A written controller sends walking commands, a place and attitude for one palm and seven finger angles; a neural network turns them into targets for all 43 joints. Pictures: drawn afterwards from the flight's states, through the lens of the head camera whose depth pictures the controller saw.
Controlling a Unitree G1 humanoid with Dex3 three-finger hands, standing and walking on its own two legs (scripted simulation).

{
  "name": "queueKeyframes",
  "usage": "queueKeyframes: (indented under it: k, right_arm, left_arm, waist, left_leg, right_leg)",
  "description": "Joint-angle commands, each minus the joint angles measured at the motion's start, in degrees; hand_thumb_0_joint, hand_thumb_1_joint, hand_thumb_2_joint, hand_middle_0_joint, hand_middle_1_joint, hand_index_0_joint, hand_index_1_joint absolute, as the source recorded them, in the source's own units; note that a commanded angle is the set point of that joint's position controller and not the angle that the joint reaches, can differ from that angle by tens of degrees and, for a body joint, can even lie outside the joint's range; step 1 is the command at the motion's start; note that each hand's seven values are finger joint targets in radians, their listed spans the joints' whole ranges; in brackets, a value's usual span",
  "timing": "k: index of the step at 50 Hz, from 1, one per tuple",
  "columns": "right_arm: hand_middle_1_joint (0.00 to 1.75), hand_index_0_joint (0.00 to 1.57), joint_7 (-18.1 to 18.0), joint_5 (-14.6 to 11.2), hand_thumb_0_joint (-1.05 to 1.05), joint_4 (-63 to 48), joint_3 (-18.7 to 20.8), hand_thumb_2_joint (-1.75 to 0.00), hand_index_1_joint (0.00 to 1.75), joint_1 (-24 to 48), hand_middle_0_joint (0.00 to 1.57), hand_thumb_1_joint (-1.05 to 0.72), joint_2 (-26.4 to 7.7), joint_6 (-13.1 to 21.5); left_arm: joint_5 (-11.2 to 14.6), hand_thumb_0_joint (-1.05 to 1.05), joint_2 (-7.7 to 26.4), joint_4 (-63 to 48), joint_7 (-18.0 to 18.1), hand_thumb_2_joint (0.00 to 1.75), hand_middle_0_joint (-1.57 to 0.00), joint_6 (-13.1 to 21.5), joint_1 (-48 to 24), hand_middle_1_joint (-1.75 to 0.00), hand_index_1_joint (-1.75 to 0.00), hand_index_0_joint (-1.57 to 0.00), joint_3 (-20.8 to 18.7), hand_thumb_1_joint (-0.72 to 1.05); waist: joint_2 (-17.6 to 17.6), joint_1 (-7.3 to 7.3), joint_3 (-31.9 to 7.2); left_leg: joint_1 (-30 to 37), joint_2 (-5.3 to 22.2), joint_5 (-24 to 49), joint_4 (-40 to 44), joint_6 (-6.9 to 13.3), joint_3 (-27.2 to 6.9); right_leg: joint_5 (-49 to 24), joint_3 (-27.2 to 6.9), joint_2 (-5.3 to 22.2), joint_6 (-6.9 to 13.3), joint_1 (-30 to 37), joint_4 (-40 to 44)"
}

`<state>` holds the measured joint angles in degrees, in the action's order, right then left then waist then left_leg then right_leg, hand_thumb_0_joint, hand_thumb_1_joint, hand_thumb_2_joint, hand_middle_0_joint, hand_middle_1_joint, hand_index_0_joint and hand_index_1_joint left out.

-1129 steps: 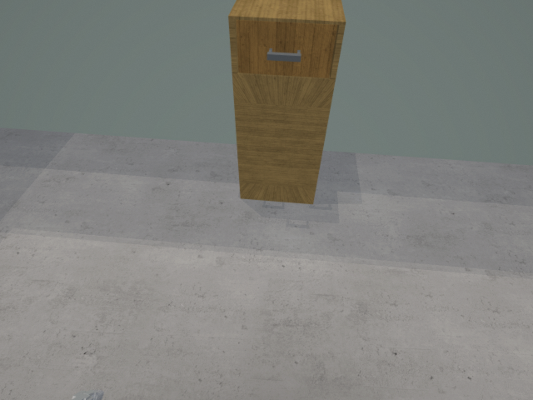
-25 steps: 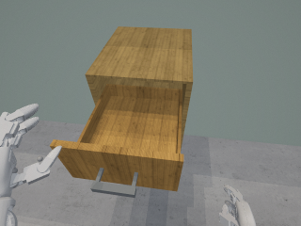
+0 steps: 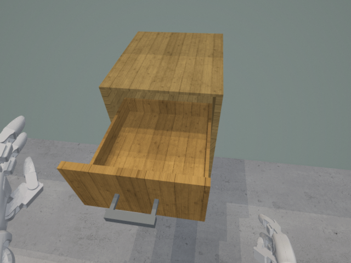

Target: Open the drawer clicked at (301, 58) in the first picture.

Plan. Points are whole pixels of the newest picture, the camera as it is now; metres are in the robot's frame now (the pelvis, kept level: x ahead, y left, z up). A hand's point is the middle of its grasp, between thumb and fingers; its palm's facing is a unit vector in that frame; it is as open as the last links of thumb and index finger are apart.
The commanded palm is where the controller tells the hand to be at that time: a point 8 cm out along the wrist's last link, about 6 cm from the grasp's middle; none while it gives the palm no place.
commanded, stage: step back with the hand held close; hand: left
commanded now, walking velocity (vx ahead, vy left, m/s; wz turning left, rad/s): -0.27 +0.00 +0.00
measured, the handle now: (133, 209) +0.23 +0.13 +0.01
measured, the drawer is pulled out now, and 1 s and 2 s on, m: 0.30 0.30 0.30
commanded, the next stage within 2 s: stop stepping back and stand still in 0.98 s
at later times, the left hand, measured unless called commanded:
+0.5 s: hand (16, 223) +0.13 +0.25 +0.17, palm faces +0.41 -0.79 -0.46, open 7.4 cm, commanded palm +0.07 +0.29 +0.19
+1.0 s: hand out of the picture +0.03 +0.23 +0.18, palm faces +0.43 -0.79 -0.44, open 7.4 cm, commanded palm -0.03 +0.27 +0.19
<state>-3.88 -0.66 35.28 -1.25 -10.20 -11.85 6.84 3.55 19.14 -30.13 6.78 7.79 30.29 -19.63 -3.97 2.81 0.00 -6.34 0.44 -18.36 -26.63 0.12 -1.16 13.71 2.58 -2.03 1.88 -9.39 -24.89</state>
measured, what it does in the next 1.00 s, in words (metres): walks backwards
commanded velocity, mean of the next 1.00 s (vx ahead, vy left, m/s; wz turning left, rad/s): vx -0.31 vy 0.00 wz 0.01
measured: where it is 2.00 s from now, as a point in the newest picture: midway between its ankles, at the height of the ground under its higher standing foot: outside the picture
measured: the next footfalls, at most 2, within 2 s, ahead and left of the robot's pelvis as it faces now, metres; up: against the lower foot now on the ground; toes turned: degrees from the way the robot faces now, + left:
right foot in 1.02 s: -0.19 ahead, -0.11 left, +0.00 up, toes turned -2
left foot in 1.28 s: -0.21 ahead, +0.11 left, +0.00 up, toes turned +0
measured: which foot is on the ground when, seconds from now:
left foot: down 0.00-1.00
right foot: down 0.00-0.78, up 0.80-1.00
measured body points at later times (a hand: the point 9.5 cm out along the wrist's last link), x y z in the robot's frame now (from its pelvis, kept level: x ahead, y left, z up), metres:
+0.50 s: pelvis -0.07 +0.01 -0.02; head -0.05 +0.02 +0.43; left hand +0.10 +0.29 +0.20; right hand +0.10 -0.23 -0.08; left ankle -0.04 +0.12 -0.74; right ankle +0.00 -0.10 -0.74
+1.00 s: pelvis -0.17 +0.00 -0.02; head -0.16 +0.00 +0.43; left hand +0.00 +0.27 +0.21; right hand -0.01 -0.24 -0.10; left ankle -0.10 +0.12 -0.74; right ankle -0.19 -0.11 -0.74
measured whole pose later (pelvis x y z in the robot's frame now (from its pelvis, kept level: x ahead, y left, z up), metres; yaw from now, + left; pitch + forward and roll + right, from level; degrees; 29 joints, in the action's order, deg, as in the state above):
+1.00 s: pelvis -0.17 +0.00 -0.02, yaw -2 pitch +0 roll -1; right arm -2.0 1.0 36.5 0.4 -12.2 -11.2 9.7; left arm 2.7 21.3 -35.9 10.2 13.5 34.6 -24.8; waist -0.5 0.4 0.3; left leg -23.4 4.2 -12.2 -35.3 -0.7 3.6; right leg 21.4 0.8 -1.4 -1.3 -16.9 -38.8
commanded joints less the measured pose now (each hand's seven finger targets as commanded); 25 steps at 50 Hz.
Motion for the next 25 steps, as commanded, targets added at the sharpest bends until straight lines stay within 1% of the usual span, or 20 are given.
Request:
queueKeyframes:
  k: [1, 3, 5, 6, 8, 9, 10, 11, 12, 15, 16, 17, 18, 19, 20, 21, 22, 23, 24, 25]
  right_arm:
    - [0.30, 0.20, -0.68, 0.00, 0.00, -10.40, 3.20, -0.90, 0.30, 5.26, 0.20, -0.90, -7.04, 1.31]
    - [0.30, 0.20, -0.61, -0.08, 0.00, -11.02, 3.53, -0.90, 0.30, 4.41, 0.20, -0.90, -6.82, 0.62]
    - [0.30, 0.20, -0.56, -0.01, 0.00, -11.99, 3.99, -0.90, 0.30, 4.11, 0.20, -0.90, -7.03, -0.26]
    - [0.30, 0.20, -0.70, 0.01, 0.00, -12.20, 4.18, -0.90, 0.30, 4.51, 0.20, -0.90, -7.18, -0.45]
    - [0.30, 0.20, -0.61, -0.10, 0.00, -13.13, 4.32, -0.90, 0.30, 4.24, 0.20, -0.90, -6.69, -1.03]
    - [0.30, 0.20, -0.62, -0.10, 0.00, -13.46, 4.51, -0.90, 0.30, 4.23, 0.20, -0.90, -6.76, -1.19]
    - [0.30, 0.20, -0.68, 0.04, 0.00, -13.77, 4.60, -0.90, 0.30, 4.00, 0.20, -0.90, -6.73, -1.32]
    - [0.30, 0.20, -0.79, 0.16, 0.00, -13.69, 4.69, -0.90, 0.30, 4.32, 0.20, -0.90, -6.92, -1.23]
    - [0.30, 0.20, -0.73, 0.08, 0.00, -13.96, 4.64, -0.90, 0.30, 3.91, 0.20, -0.90, -6.52, -1.03]
    - [0.30, 0.20, -0.87, 0.62, 0.00, -14.28, 4.65, -0.90, 0.30, 3.43, 0.20, -0.90, -6.76, -0.30]
    - [0.30, 0.20, -1.08, 0.74, 0.00, -13.84, 4.83, -0.90, 0.30, 3.21, 0.20, -0.90, -6.98, 0.14]
    - [0.30, 0.20, -1.07, 0.85, 0.00, -13.96, 4.66, -0.90, 0.30, 2.93, 0.20, -0.90, -6.79, 0.68]
    - [0.30, 0.20, -1.10, 1.08, 0.00, -13.97, 4.65, -0.90, 0.30, 2.65, 0.20, -0.90, -6.93, 1.23]
    - [0.30, 0.20, -1.11, 1.48, 0.00, -13.82, 4.62, -0.90, 0.30, 2.35, 0.20, -0.90, -7.04, 1.77]
    - [0.30, 0.20, -1.18, 1.77, 0.00, -13.53, 4.44, -0.90, 0.30, 2.36, 0.20, -0.90, -6.87, 2.24]
    - [0.30, 0.20, -1.38, 2.06, 0.00, -12.64, 4.41, -0.90, 0.30, 2.22, 0.20, -0.90, -6.83, 2.66]
    - [0.30, 0.20, -1.42, 2.48, 0.00, -12.49, 4.23, -0.90, 0.30, 1.87, 0.20, -0.90, -6.65, 3.19]
    - [0.30, 0.20, -1.49, 2.91, 0.00, -12.08, 4.14, -0.90, 0.30, 1.66, 0.20, -0.90, -6.74, 3.68]
    - [0.30, 0.20, -1.49, 3.17, 0.00, -11.58, 4.06, -0.90, 0.30, 1.15, 0.20, -0.90, -6.82, 4.03]
    - [0.30, 0.20, -1.42, 3.01, 0.00, -11.18, 4.01, -0.90, 0.30, 0.93, 0.20, -0.90, -6.83, 4.18]
  left_arm:
    - [-0.66, 0.00, 10.56, -13.67, 0.80, 0.90, -0.20, 6.63, -3.02, -0.30, -0.30, -0.20, -8.21, 0.90]
    - [-0.95, 0.00, 9.57, -11.82, 1.35, 0.90, -0.20, 6.61, 1.63, -0.30, -0.30, -0.20, -7.89, 0.90]
    - [-1.19, 0.00, 9.63, -12.72, 1.93, 0.90, -0.20, 6.63, 3.87, -0.30, -0.30, -0.20, -8.10, 0.90]
    - [-1.22, 0.00, 10.37, -13.91, 2.17, 0.90, -0.20, 6.69, 4.02, -0.30, -0.30, -0.20, -8.62, 0.90]
    - [-1.03, 0.00, 10.78, -13.63, 2.44, 0.90, -0.20, 6.76, 6.57, -0.30, -0.30, -0.20, -9.80, 0.90]
    - [-0.93, 0.00, 10.97, -14.69, 2.52, 0.90, -0.20, 6.90, 7.05, -0.30, -0.30, -0.20, -10.00, 0.90]
    - [-0.93, 0.00, 11.49, -15.64, 2.78, 0.90, -0.20, 7.11, 7.54, -0.30, -0.30, -0.20, -10.68, 0.90]
    - [-0.93, 0.00, 12.55, -16.93, 3.07, 0.90, -0.20, 7.19, 7.50, -0.30, -0.30, -0.20, -11.41, 0.90]
    - [-0.76, 0.00, 12.25, -17.33, 3.06, 0.90, -0.20, 7.41, 8.19, -0.30, -0.30, -0.20, -11.41, 0.90]
    - [-0.85, 0.00, 12.02, -18.48, 3.57, 0.90, -0.20, 7.83, 8.76, -0.30, -0.30, -0.20, -11.36, 0.90]
    - [-0.96, 0.00, 12.75, -19.75, 3.86, 0.90, -0.20, 7.98, 8.29, -0.30, -0.30, -0.20, -11.94, 0.90]
    - [-0.90, 0.00, 12.40, -20.22, 3.85, 0.90, -0.20, 8.18, 8.05, -0.30, -0.30, -0.20, -11.60, 0.90]
    - [-0.98, 0.00, 12.07, -20.46, 4.00, 0.90, -0.20, 8.34, 7.98, -0.30, -0.30, -0.20, -11.51, 0.90]
    - [-1.21, 0.00, 11.63, -20.75, 4.21, 0.90, -0.20, 8.51, 7.81, -0.30, -0.30, -0.20, -11.25, 0.90]
    - [-1.32, 0.00, 11.47, -20.22, 4.46, 0.90, -0.20, 8.53, 7.23, -0.30, -0.30, -0.20, -11.16, 0.90]
    - [-1.54, 0.00, 11.74, -19.74, 4.91, 0.90, -0.20, 8.38, 6.67, -0.30, -0.30, -0.20, -11.40, 0.90]
    - [-1.59, 0.00, 10.87, -20.00, 4.98, 0.90, -0.20, 8.60, 5.33, -0.30, -0.30, -0.20, -10.62, 0.90]
    - [-1.83, 0.00, 10.71, -19.31, 5.15, 0.90, -0.20, 8.77, 4.39, -0.30, -0.30, -0.20, -10.56, 0.90]
    - [-1.96, 0.00, 10.08, -18.74, 5.24, 0.90, -0.20, 8.80, 3.50, -0.30, -0.30, -0.20, -10.09, 0.90]
    - [-1.97, 0.00, 10.12, -17.94, 5.32, 0.90, -0.20, 8.72, 3.14, -0.30, -0.30, -0.20, -9.96, 0.90]
  waist:
    - [4.66, -3.55, -3.93]
    - [4.11, -3.69, -7.01]
    - [4.58, -3.90, -8.30]
    - [3.21, -3.85, -8.47]
    - [4.85, -3.73, -9.75]
    - [4.47, -3.81, -9.84]
    - [4.93, -3.84, -10.33]
    - [2.14, -3.73, -10.57]
    - [2.91, -3.71, -10.82]
    - [1.60, -3.74, -9.76]
    - [-0.39, -3.70, -9.97]
    - [-0.36, -3.71, -9.78]
    - [-1.35, -3.62, -9.54]
    - [-3.29, -3.60, -9.04]
    - [-4.31, -3.57, -8.05]
    - [-5.78, -3.49, -7.24]
    - [-6.54, -3.55, -6.33]
    - [-7.34, -3.53, -5.26]
    - [-7.63, -3.63, -4.30]
    - [-6.31, -3.61, -4.00]
  left_leg:
    - [-2.43, 1.95, 12.41, -1.44, 1.52, -1.08]
    - [-2.98, 3.05, 16.75, -1.67, 1.48, -1.66]
    - [-4.75, 4.13, 21.46, -2.01, 1.39, -2.60]
    - [-4.95, 4.40, 23.86, -2.08, 1.04, -3.17]
    - [-7.16, 5.14, 24.61, -1.88, 1.12, -3.85]
    - [-8.13, 5.27, 24.53, -2.20, 1.12, -4.16]
    - [-9.17, 5.47, 25.25, -2.51, 0.99, -4.59]
    - [-9.58, 5.42, 25.30, -2.71, 0.74, -4.69]
    - [-10.50, 5.64, 24.06, -2.65, 0.81, -5.10]
    - [-14.11, 6.27, 19.91, -1.71, 1.36, -6.41]
    - [-14.51, 6.68, 20.30, -1.26, 1.25, -6.81]
    - [-15.56, 7.23, 18.65, -0.54, 1.52, -6.99]
    - [-17.07, 7.68, 17.56, 0.16, 1.89, -7.55]
    - [-18.80, 8.38, 16.90, 1.19, 2.20, -7.77]
    - [-20.93, 9.34, 15.54, 2.37, 2.79, -8.09]
    - [-21.60, 10.28, 15.21, 3.66, 3.15, -8.66]
    - [-23.95, 11.66, 13.29, 4.61, 3.97, -8.90]
    - [-26.45, 12.72, 11.26, 5.45, 4.70, -9.29]
    - [-27.93, 13.05, 10.11, 5.15, 5.15, -9.27]
    - [-28.05, 12.91, 9.13, 3.32, 5.27, -8.77]
  right_leg:
    - [-19.45, -9.88, 9.89, 0.84, -2.68, 5.29]
    - [-21.64, -8.94, 10.09, 0.74, -0.92, 2.56]
    - [-24.55, -8.16, 9.50, 0.59, 0.51, 0.36]
    - [-25.78, -7.50, 9.53, 0.85, 0.13, -0.81]
    - [-25.02, -6.89, 8.88, 0.62, 1.27, -2.45]
    - [-24.90, -7.25, 8.79, 0.81, 1.16, -2.94]
    - [-25.06, -6.97, 8.63, 0.95, 1.60, -3.65]
    - [-24.73, -7.21, 8.97, 1.39, 1.13, -3.97]
    - [-22.97, -6.93, 8.70, 1.36, 1.04, -4.71]
    - [-17.85, -6.93, 7.32, 1.06, 0.08, -5.82]
    - [-17.34, -6.50, 7.09, 1.17, 0.02, -6.53]
    - [-15.11, -6.14, 6.49, 0.74, -0.11, -7.57]
    - [-12.94, -5.72, 5.78, 0.45, -0.06, -8.87]
    - [-10.37, -5.16, 5.08, 0.14, 0.07, -10.44]
    - [-6.85, -4.62, 4.36, -0.42, 0.08, -12.28]
    - [-2.61, -4.12, 3.62, -0.59, -0.70, -13.69]
    - [1.50, -3.70, 2.94, -1.16, -0.43, -15.90]
    - [4.93, -3.58, 2.43, -1.46, 0.02, -17.59]
    - [6.52, -3.77, 2.25, -1.48, 0.26, -18.11]
    - [5.80, -4.51, 2.79, -1.28, 0.41, -16.72]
